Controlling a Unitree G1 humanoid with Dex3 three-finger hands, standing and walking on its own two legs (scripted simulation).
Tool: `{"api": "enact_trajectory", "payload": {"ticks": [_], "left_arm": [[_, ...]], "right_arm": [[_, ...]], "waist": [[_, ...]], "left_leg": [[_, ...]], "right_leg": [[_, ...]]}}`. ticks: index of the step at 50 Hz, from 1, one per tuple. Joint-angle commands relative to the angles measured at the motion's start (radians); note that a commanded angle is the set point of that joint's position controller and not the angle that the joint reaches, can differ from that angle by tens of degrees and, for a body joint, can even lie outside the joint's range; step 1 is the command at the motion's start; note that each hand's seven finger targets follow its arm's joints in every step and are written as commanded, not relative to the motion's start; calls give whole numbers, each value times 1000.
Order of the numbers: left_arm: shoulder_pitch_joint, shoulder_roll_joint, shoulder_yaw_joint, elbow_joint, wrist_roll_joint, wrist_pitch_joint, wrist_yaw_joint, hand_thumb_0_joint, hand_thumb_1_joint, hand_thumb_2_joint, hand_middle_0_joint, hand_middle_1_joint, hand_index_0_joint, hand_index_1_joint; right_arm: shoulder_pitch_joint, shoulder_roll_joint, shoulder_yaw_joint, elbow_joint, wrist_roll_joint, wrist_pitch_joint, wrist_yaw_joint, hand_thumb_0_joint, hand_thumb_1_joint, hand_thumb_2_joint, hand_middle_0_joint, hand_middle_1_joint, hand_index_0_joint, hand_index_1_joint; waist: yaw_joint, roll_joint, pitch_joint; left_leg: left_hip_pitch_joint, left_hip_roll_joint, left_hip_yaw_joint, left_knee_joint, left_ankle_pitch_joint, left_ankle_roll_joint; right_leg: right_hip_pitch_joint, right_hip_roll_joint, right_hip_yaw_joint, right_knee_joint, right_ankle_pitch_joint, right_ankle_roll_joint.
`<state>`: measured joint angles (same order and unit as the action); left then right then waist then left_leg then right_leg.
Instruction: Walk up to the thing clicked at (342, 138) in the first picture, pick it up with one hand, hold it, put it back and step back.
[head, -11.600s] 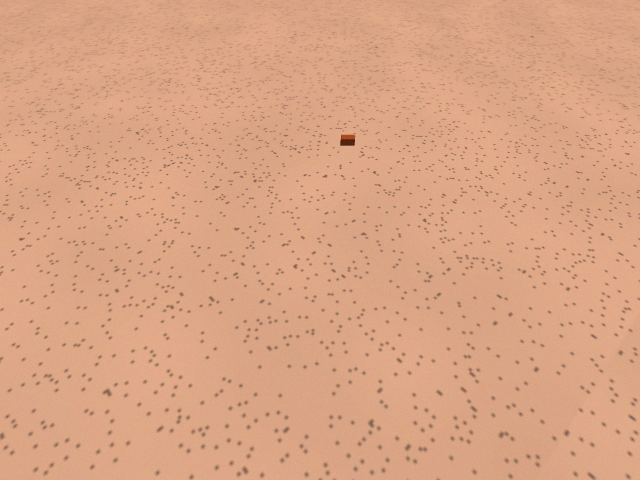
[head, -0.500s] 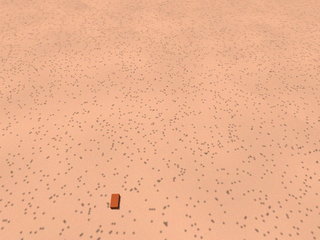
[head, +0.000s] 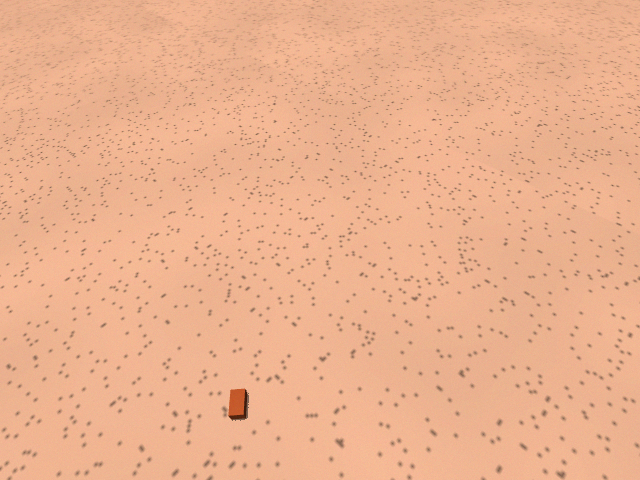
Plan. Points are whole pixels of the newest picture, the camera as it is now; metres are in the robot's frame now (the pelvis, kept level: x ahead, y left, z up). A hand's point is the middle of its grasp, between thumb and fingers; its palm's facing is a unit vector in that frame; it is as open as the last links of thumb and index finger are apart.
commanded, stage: walk up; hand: left
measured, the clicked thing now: (238, 403) +0.45 +0.30 -0.75
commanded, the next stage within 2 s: none
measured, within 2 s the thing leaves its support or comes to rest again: neither
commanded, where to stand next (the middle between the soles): +0.02 +0.02 m, yaw +2 degrees
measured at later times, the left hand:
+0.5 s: hand out of the picture +0.09 +0.27 -0.14, palm faces -0.01 -0.94 -0.34, open 7.4 cm
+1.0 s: hand out of the picture +0.08 +0.27 -0.14, palm faces +0.01 -0.94 -0.35, open 7.4 cm
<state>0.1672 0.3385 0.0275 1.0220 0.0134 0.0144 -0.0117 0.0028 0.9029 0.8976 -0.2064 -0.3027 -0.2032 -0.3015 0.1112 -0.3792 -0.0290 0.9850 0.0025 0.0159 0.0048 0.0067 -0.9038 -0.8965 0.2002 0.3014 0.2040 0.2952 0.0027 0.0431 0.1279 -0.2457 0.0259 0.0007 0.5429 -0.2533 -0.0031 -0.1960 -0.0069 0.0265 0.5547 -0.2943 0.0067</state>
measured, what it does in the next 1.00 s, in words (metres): stands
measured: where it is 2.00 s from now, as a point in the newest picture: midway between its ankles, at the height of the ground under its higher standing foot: outside the picture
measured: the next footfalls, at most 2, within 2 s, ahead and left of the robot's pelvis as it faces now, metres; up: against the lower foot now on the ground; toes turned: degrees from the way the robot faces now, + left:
left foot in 1.34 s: +0.00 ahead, +0.18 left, +0.00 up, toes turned +0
right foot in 1.78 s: +0.11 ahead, -0.11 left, +0.00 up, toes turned +0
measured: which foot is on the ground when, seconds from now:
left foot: down 0.00-1.00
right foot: down 0.00-1.00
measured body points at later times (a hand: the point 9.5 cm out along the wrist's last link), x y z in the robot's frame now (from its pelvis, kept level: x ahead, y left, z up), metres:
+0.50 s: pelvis +0.00 +0.01 +0.01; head +0.02 +0.01 +0.46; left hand +0.09 +0.31 -0.12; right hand +0.08 -0.29 -0.12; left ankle +0.04 +0.14 -0.73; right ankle +0.01 -0.13 -0.73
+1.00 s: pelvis +0.01 +0.01 +0.01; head +0.02 +0.01 +0.46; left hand +0.08 +0.32 -0.12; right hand +0.11 -0.29 -0.12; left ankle +0.04 +0.14 -0.73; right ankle +0.01 -0.13 -0.73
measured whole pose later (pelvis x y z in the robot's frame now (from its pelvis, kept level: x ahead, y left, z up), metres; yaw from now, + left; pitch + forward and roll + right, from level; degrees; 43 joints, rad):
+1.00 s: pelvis +0.01 +0.01 +0.01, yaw +1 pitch -2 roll +0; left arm 0.10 0.35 0.02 1.12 0.01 0.00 -0.01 0.00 0.90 0.90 -0.21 -0.30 -0.20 -0.30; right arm 0.06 -0.36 -0.02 1.10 0.00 0.01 0.02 0.01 -0.91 -0.90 0.20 0.30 0.20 0.30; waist 0.00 0.01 0.08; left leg -0.20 0.02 -0.01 0.38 -0.15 -0.01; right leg -0.13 -0.02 0.00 0.37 -0.20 0.02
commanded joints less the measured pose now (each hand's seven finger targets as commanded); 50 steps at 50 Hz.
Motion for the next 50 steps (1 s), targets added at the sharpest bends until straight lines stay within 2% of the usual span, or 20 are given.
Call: {"api": "enact_trajectory", "payload": {"ticks": [1,3,5,7,9,12,19,23,28,39,45,50], "left_arm": [[-98,242,48,-77,-14,-39,20,0,900,900,-200,-300,-200,-300],[-85,243,45,-69,-16,-36,20,0,900,900,-200,-300,-200,-300],[-130,240,46,-57,-11,-34,20,0,900,900,-200,-300,-200,-300],[-121,240,45,-43,-15,-33,21,0,900,900,-200,-300,-200,-300],[-107,235,43,-29,-16,-33,20,0,900,900,-200,-300,-200,-300],[-120,232,43,-17,-14,-29,18,0,900,900,-200,-300,-200,-300],[-114,218,33,11,-16,-24,14,0,900,900,-200,-300,-200,-300],[-115,221,29,27,-11,-26,14,0,900,900,-200,-300,-200,-300],[-124,230,29,31,-4,-32,14,0,900,900,-200,-300,-200,-300],[-111,239,34,34,-6,-39,18,0,900,900,-200,-300,-200,-300],[-106,234,31,32,-8,-36,21,0,900,900,-200,-300,-200,-300],[-106,236,31,32,-4,-32,21,0,900,900,-200,-300,-200,-300]], "right_arm": [[-9,-168,-42,-41,0,-25,-1,0,-900,-900,200,300,200,300],[-29,-180,-35,-31,-3,-25,3,0,-900,-900,200,300,200,300],[-24,-177,-35,-7,-4,-23,6,0,-900,-900,200,300,200,300],[-29,-184,-33,9,-8,-26,5,0,-900,-900,200,300,200,300],[-42,-187,-29,18,-8,-30,6,0,-900,-900,200,300,200,300],[-41,-196,-33,33,-9,-35,3,0,-900,-900,200,300,200,300],[-69,-189,-30,43,-10,-39,1,0,-900,-900,200,300,200,300],[-79,-186,-32,45,-9,-34,2,0,-900,-900,200,300,200,300],[-70,-192,-36,52,-7,-31,4,0,-900,-900,200,300,200,300],[-70,-187,-33,50,0,-27,7,0,-900,-900,200,300,200,300],[-75,-184,-33,57,0,-22,5,0,-900,-900,200,300,200,300],[-86,-191,-34,54,-4,-22,4,0,-900,-900,200,300,200,300]], "waist": [[-8,-169,-171],[6,-159,-152],[-10,-139,-122],[-1,-96,-113],[11,-64,-120],[7,-35,-147],[14,20,-150],[7,7,-124],[-8,-24,-143],[-7,-66,-178],[-4,-52,-173],[-3,-35,-162]], "left_leg": [[162,65,-77,-108,223,37],[158,68,-86,-112,157,33],[137,66,-80,-144,120,22],[124,75,-93,-170,124,27],[113,86,-104,-187,140,32],[89,102,-117,-219,139,37],[63,125,-142,-273,103,40],[60,115,-139,-275,37,36],[79,101,-129,-257,33,33],[154,90,-99,-191,212,29],[151,94,-102,-202,223,28],[112,101,-113,-227,180,34]], "right_leg": [[-27,-127,125,-180,231,-54],[-51,-138,144,-232,89,-49],[-40,-137,135,-249,60,-48],[-36,-125,120,-241,57,-47],[-2,-114,104,-241,83,-46],[52,-103,82,-218,116,-46],[78,-86,57,-210,110,-38],[39,-92,70,-237,87,-36],[32,-104,78,-260,83,-38],[21,-120,75,-257,187,-36],[30,-118,68,-259,193,-34],[54,-109,56,-245,186,-32]]}}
